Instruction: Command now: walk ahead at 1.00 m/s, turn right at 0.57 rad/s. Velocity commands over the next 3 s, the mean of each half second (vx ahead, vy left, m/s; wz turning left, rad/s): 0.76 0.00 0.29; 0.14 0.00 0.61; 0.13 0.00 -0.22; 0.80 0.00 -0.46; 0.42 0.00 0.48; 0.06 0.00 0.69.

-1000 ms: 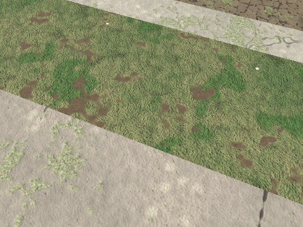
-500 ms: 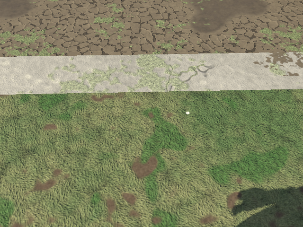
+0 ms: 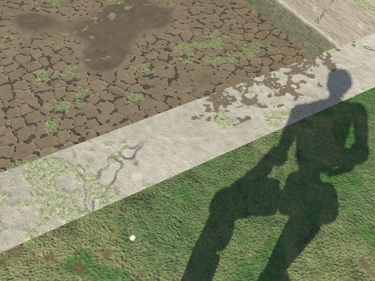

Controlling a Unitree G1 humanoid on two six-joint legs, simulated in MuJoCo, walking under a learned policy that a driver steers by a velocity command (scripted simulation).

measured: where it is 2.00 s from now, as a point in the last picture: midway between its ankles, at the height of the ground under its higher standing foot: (159, 206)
